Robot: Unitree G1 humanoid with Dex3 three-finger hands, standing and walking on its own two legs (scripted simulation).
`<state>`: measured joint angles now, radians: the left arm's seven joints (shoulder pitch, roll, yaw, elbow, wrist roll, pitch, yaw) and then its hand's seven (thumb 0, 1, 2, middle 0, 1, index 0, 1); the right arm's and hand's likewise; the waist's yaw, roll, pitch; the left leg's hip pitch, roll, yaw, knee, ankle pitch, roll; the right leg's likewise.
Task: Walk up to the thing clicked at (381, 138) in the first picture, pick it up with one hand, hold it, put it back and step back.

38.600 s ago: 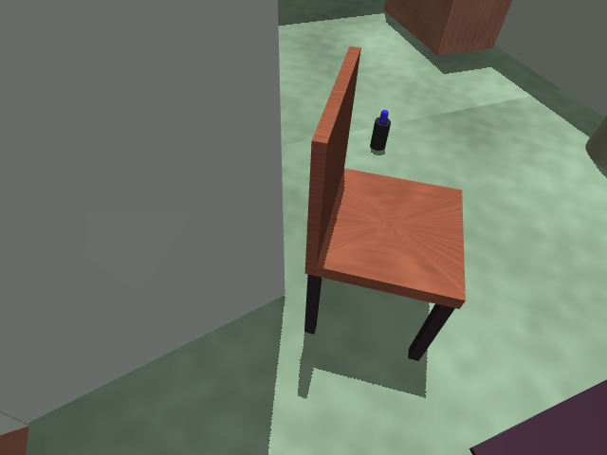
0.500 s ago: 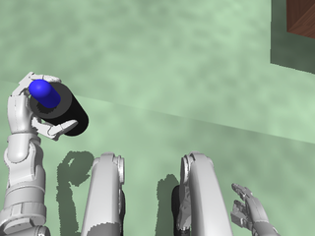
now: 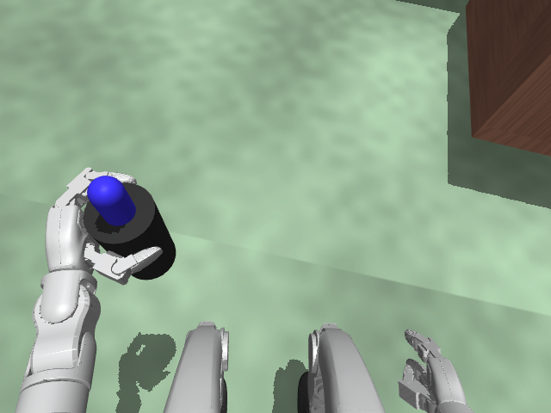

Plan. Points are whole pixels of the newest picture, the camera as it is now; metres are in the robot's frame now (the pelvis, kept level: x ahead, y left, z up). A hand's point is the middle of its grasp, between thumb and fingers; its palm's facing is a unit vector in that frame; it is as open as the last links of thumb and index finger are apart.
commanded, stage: lift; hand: left
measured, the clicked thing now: (130, 227) +0.35 +0.20 +0.02
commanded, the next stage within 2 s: hold in 1.20 s
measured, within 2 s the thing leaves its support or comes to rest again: neither
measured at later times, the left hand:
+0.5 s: hand (115, 192) +0.35 +0.19 +0.11, palm faces +0.15 -0.99 -0.03, open 11.3 cm
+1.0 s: hand (119, 167) +0.36 +0.18 +0.15, palm faces +0.16 -0.99 -0.01, open 11.3 cm
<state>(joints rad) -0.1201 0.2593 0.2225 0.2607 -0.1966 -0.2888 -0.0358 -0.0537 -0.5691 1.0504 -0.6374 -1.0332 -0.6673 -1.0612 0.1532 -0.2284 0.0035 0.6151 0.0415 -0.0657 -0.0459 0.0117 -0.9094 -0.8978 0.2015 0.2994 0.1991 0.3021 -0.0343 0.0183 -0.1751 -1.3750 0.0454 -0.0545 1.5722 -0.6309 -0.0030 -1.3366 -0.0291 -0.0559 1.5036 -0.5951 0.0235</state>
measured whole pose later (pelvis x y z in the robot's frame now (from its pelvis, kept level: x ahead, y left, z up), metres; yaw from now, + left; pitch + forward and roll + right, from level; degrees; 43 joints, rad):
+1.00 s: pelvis +0.03 -0.01 +0.12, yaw +1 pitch +11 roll -2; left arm -0.10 0.19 0.15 0.40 -0.16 -0.36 -0.02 -0.05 -0.58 1.05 -0.66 -1.01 -0.69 -1.03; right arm 0.21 -0.22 0.01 0.66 0.00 -0.06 -0.04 0.01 -0.92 -0.90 0.20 0.30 0.20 0.30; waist -0.03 0.01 -0.06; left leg -0.73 0.05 -0.02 1.01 -0.47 -0.01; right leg -0.71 -0.02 -0.05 0.96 -0.44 0.02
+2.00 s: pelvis +0.03 -0.01 +0.14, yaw +1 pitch +5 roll -1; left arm -0.14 0.17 0.14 0.47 -0.15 -0.36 -0.02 -0.05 -0.58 1.05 -0.66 -1.01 -0.69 -1.04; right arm 0.22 -0.21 0.00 0.68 0.00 -0.04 -0.03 0.01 -0.92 -0.90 0.20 0.30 0.20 0.30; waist -0.02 0.01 -0.02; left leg -0.54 0.04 0.00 0.85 -0.40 -0.01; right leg -0.52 -0.02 -0.04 0.81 -0.38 0.02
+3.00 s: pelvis +0.04 -0.01 +0.15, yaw +1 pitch +5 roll -1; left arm -0.13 0.17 0.15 0.49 -0.16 -0.39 -0.03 -0.05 -0.58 1.05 -0.65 -1.02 -0.68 -1.05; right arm 0.22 -0.21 0.00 0.68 0.00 -0.05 -0.02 0.01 -0.91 -0.90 0.20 0.30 0.20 0.30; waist -0.02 0.00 -0.01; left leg -0.53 0.04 -0.01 0.83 -0.40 -0.02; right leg -0.51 -0.02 -0.04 0.80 -0.38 0.02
